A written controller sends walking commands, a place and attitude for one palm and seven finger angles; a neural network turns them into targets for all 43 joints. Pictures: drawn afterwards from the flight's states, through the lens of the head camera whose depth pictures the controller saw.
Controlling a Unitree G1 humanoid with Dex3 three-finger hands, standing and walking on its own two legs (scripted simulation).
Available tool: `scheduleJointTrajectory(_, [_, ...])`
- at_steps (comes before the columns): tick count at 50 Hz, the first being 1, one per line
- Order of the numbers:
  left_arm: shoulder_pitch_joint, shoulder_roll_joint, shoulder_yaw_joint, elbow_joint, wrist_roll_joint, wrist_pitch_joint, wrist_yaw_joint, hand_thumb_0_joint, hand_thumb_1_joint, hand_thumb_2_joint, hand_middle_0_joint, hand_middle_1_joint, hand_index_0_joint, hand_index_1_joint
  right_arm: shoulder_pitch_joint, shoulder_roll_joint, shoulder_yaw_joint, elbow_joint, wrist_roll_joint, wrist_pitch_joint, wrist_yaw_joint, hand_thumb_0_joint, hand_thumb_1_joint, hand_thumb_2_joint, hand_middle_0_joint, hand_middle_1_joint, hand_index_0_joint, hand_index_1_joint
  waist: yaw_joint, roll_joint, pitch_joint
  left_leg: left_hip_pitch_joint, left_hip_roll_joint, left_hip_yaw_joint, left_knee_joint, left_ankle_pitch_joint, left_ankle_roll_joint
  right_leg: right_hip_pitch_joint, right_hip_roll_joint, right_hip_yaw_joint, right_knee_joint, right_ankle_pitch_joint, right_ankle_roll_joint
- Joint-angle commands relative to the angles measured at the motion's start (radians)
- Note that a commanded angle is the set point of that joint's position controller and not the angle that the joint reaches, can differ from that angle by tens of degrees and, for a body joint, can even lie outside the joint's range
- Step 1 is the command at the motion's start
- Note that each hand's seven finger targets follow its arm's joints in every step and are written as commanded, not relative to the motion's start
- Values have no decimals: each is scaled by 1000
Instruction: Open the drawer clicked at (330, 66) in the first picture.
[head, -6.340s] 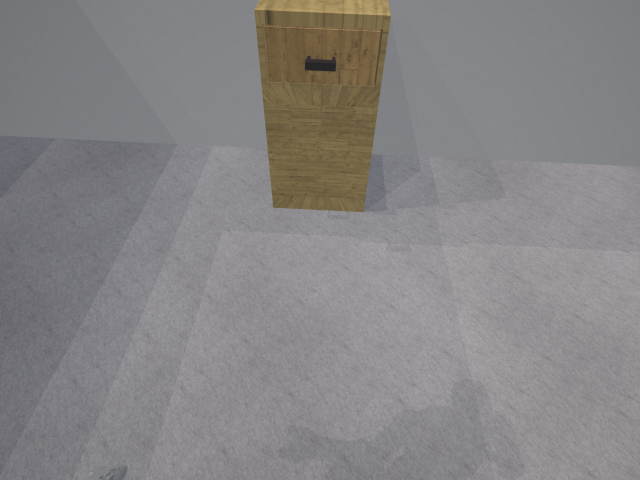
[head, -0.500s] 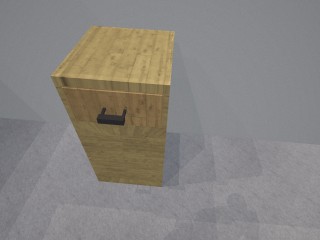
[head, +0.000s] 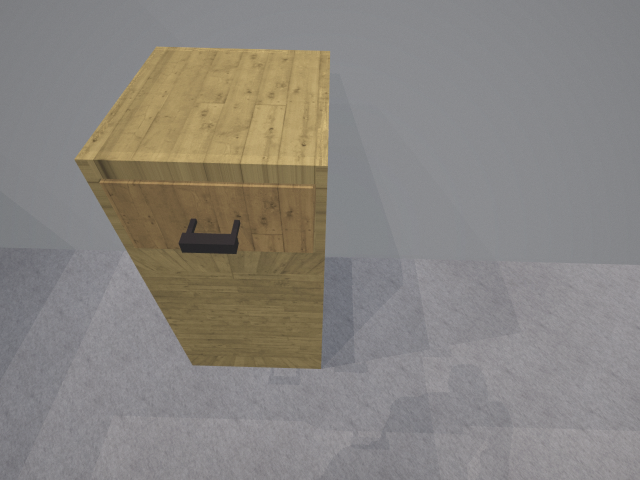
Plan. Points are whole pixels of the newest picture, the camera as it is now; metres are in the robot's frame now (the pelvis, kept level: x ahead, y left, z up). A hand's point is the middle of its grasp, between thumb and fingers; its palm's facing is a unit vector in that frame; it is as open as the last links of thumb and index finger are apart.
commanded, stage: look again from close up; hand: left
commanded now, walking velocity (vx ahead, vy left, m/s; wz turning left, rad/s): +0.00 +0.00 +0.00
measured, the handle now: (212, 233) +0.53 +0.24 -0.07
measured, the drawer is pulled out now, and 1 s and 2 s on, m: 0.01 0.01 0.01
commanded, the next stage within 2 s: raise the hand with hooked fingers in 0.40 s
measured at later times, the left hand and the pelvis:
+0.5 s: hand out of the picture +0.01 +0.17 -0.17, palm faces +0.04 -0.98 -0.22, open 7.3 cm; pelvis +0.01 +0.00 +0.00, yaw +0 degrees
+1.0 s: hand (167, 474) +0.14 +0.20 -0.07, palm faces -0.04 -0.12 -0.99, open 9.0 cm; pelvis -0.03 -0.02 -0.04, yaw -1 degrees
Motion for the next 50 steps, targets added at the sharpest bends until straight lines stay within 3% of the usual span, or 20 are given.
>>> scheduleJointTrajectory(1, [46, 101, 8, -40, 3, -10, 1, 0, 900, 900, -200, -300, -200, -300, 100, -86, -9, -55, -5, -27, -7, 0, -900, -900, 200, 300, 200, 300, -12, 31, 11, -98, 91, -80, -84, 264, 37, 75, -80, 71, -14, 147, -45])
scheduleJointTrajectory(8, [32, 109, 9, -52, -1, 4, -4, 0, 900, 900, -200, -300, -200, -300, 96, -107, 0, -50, -6, -21, -9, 0, -900, -900, 200, 300, 200, 300, -5, -3, 106, -121, 83, -79, -140, 212, 39, 61, -75, 73, -29, 123, -39])
scheduleJointTrajectory(24, [23, 122, 20, -55, -3, 3, -7, 0, 900, 900, -200, -300, -200, -300, 83, -107, 7, 4, -7, -20, -8, 0, -900, -900, 200, 300, 200, 300, 2, -9, 66, -72, 76, -61, -162, 211, 30, 106, -85, 82, -54, 185, -38])
scheduleJointTrajectory(25, [134, 180, 32, -18, 3, -13, 38, 0, 900, 900, -200, -300, -200, -300, -61, -149, -17, -67, 3, -25, -1, 0, -900, -900, 200, 300, 200, 300, 67, -266, 104, -179, 89, -8, 83, 240, -1, 120, -147, 126, -39, 711, -7])
scheduleJointTrajectory(26, [-698, 484, 9, -1473, 179, -195, 34, 0, 877, 890, -202, -315, -202, -315, -64, -312, -23, -395, 49, -179, -52, 0, -900, -900, 200, 300, 200, 300, -44, 98, -399, 71, -17, -10, -82, 376, 50, 183, -47, 214, 37, 481, -39])
scheduleJointTrajectory(27, [-234, 416, 39, -1228, 199, -106, 119, 0, 853, 880, -203, -330, -203, -330, -147, -235, -40, -359, 36, -263, -85, 0, -900, -900, 200, 300, 200, 300, 41, 324, -382, 105, -3, 3, -78, 533, 41, 131, -15, 117, 64, 226, -62])
scheduleJointTrajectory(28, [-8, 221, -48, -1147, 192, 41, 172, 0, 830, 870, -205, -345, -205, -345, -153, -189, -52, -357, 66, -293, -81, 0, -900, -900, 200, 300, 200, 300, 22, 276, -223, -5, 1, -23, -98, 482, -11, 41, 6, 67, 67, 81, -55])
scheduleJointTrajectory(29, [7, 152, -100, -1146, 260, 56, 179, 0, 807, 860, -207, -360, -207, -360, -145, -197, -38, -356, 55, -308, -76, 0, -900, -900, 200, 300, 200, 300, 7, 157, -145, -56, 0, -21, -72, 420, -4, -11, 12, 47, 44, 97, -40])
scheduleJointTrajectory(30, [-68, 234, -67, -1198, 342, 45, 206, 0, 783, 850, -208, -375, -208, -375, -203, -234, -40, -405, 38, -312, -71, 0, -900, -900, 200, 300, 200, 300, -10, 92, -40, -127, -17, -53, -48, 300, 7, -87, 18, 74, 35, 62, -47])
scheduleJointTrajectory(31, [-37, 263, -52, -1182, 454, 35, 232, 0, 760, 840, -210, -390, -210, -390, -187, -254, -42, -428, 7, -295, -64, 0, -900, -900, 200, 300, 200, 300, -15, -12, -79, -167, -28, -49, -13, 234, 20, -127, 21, 61, 48, 3, -46])
scheduleJointTrajectory(32, [6, 259, -50, -1129, 561, 31, 259, 0, 737, 830, -212, -405, -212, -405, -192, -248, -48, -469, -16, -272, -56, 0, -900, -900, 200, 300, 200, 300, -8, -118, -69, -227, -41, -47, 19, 176, 23, -174, 22, 67, 44, -85, -43])
scheduleJointTrajectory(34, [179, 241, -39, -1076, 755, 22, 310, 0, 690, 810, -215, -435, -215, -435, -213, -242, -73, -572, -40, -215, -20, 0, -900, -900, 200, 300, 200, 300, 55, -140, -123, -279, -66, -20, 59, 115, 9, -172, 30, 91, 53, -217, -52])
scheduleJointTrajectory(35, [288, 218, -45, -1030, 836, 17, 334, 0, 667, 800, -217, -450, -217, -450, -242, -241, -81, -606, -52, -178, -2, 0, -900, -900, 200, 300, 200, 300, 83, -184, -97, -329, -66, -12, 71, 93, 5, -176, 31, 107, 54, -227, -61])
scheduleJointTrajectory(37, [370, 191, -60, -1030, 951, -5, 364, 0, 620, 780, -220, -480, -220, -480, -290, -240, -81, -664, -57, -92, 38, 0, -900, -900, 200, 300, 200, 300, 112, -250, -76, -406, -68, 3, 93, 77, 2, -167, 27, 138, 68, -161, -71])
scheduleJointTrajectory(40, [291, 260, -1, -1139, 1062, -45, 408, 0, 550, 750, -225, -525, -225, -525, -358, -227, -74, -725, -38, -20, 75, 0, -900, -900, 200, 300, 200, 300, 143, -169, -168, -419, -80, 19, 127, 99, 8, -116, 17, 166, 123, -68, -79])
scheduleJointTrajectory(43, [114, 339, 60, -1238, 1150, -52, 474, 0, 480, 720, -230, -570, -230, -570, -351, -212, -74, -729, -49, 19, 81, 0, -900, -900, 200, 300, 200, 300, 128, -90, -235, -413, -92, 11, 183, 109, 13, -164, 23, 197, 169, -27, -76])
scheduleJointTrajectory(44, [45, 332, 46, -1283, 1165, -47, 497, 0, 457, 710, -232, -585, -232, -585, -349, -208, -81, -742, -60, 25, 81, 0, -900, -900, 200, 300, 200, 300, 110, -75, -272, -394, -88, 6, 205, 106, 19, -204, 20, 205, 179, -32, -73])
scheduleJointTrajectory(45, [28, 332, 51, -1285, 1163, -43, 513, 0, 433, 700, -233, -600, -233, -600, -327, -201, -86, -739, -59, 25, 77, 0, -900, -900, 200, 300, 200, 300, 99, -46, -304, -363, -88, 6, 227, 109, 22, -220, 18, 206, 188, -26, -72])
scheduleJointTrajectory(48, [-226, 390, 59, -1408, 1156, -45, 544, 0, 363, 670, -238, -645, -238, -645, -327, -196, -85, -727, -70, 31, 55, 0, -900, -900, 200, 300, 200, 300, 41, 24, -357, -290, -83, -22, 293, 94, 27, -316, 12, 225, 203, -64, -65])
scheduleJointTrajectory(50, [-237, 391, 46, -1362, 1138, -40, 541, 0, 317, 650, -242, -675, -242, -675, -329, -194, -82, -720, -67, 23, 42, 0, -900, -900, 200, 300, 200, 300, 23, 47, -346, -271, -78, -16, 302, 73, 32, -337, 13, 194, 194, -92, -61])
